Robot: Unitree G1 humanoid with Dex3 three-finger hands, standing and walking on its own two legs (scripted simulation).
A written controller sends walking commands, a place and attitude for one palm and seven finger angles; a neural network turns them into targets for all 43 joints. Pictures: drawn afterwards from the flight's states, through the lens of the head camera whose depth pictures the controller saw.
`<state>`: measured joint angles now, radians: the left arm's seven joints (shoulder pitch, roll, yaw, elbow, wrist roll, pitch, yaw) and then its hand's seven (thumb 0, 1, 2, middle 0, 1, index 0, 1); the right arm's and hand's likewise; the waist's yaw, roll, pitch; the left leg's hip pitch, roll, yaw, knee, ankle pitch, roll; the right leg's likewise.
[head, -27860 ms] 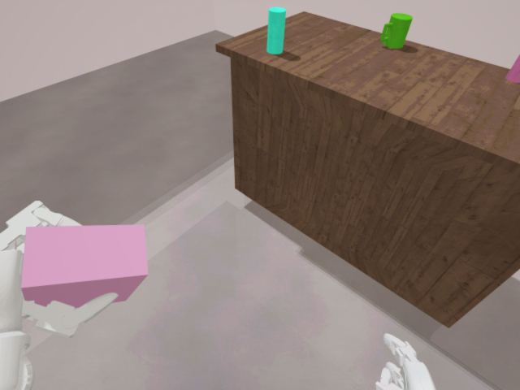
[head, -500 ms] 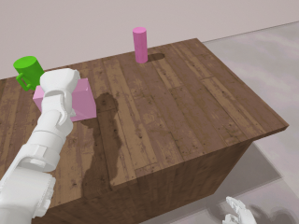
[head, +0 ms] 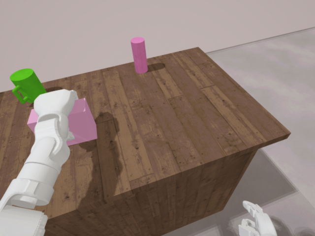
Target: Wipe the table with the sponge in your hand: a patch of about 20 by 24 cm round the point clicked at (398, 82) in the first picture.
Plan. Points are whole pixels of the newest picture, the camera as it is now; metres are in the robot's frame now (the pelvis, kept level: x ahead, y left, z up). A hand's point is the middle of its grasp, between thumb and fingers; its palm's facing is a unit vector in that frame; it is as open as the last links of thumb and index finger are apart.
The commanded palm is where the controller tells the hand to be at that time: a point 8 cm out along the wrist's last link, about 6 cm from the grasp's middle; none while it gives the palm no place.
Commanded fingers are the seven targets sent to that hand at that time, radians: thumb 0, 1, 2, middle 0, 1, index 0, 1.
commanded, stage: wipe back along the middle lane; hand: left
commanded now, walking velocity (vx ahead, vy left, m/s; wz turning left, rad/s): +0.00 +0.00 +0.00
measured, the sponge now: (68, 128) +0.36 +0.28 +0.09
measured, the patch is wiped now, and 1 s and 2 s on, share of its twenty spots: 0.60 0.70 0.70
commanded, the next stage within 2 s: slide across to the third lane in 1.12 s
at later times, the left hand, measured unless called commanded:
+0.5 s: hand (61, 132) +0.32 +0.27 +0.12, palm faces +0.06 -0.02 -1.00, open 10.0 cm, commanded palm +0.28 +0.26 +0.15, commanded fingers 0.00 0.10 1.30 -1.20 -1.60 -1.20 -1.60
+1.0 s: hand (59, 146) +0.28 +0.25 +0.12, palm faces +0.12 -0.06 -0.99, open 10.0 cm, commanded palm +0.23 +0.24 +0.15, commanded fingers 0.00 0.10 1.30 -1.20 -1.60 -1.20 -1.60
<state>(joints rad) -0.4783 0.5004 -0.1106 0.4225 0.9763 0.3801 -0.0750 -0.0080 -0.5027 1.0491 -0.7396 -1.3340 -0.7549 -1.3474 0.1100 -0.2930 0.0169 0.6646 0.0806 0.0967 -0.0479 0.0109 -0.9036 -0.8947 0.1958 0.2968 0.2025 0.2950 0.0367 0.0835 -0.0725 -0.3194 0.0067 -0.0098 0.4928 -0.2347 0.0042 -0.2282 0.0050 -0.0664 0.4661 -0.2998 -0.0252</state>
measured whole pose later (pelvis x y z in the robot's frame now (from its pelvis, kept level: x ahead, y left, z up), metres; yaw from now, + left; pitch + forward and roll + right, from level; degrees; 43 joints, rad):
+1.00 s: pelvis -0.01 +0.01 +0.00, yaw -1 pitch +0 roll +0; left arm -0.07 0.44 -0.19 -0.14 0.97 0.56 -0.03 0.02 -0.48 1.04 -0.71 -1.35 -0.73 -1.36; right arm 0.02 -0.27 0.05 0.63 0.08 0.10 0.00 0.01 -0.90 -0.89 0.20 0.30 0.20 0.30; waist 0.10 0.11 -0.08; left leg -0.28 0.00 0.02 0.53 -0.26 0.02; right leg -0.20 -0.01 -0.04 0.52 -0.32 -0.01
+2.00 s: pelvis -0.04 -0.02 +0.00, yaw -1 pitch -4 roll +1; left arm -0.28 0.34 -0.37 0.03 0.93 0.56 -0.01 -0.01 -0.49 1.04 -0.72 -1.34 -0.74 -1.35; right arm -0.01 -0.24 0.06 0.69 0.08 0.02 -0.02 0.01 -0.90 -0.90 0.20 0.30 0.20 0.29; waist 0.11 0.11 -0.05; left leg -0.22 0.02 -0.01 0.47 -0.19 -0.02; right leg -0.17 0.01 -0.06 0.53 -0.29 -0.05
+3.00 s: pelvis -0.03 -0.03 +0.00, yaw -1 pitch +2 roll +1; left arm -0.65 0.35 -0.23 0.66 0.97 0.42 -0.01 -0.01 -0.51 1.05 -0.75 -1.33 -0.77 -1.33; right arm 0.13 -0.28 0.02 0.73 0.09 0.08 -0.07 0.01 -0.90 -0.89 0.20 0.30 0.20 0.30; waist 0.03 0.09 -0.11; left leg -0.34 0.03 -0.01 0.49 -0.19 -0.01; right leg -0.28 0.03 -0.06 0.52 -0.28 -0.06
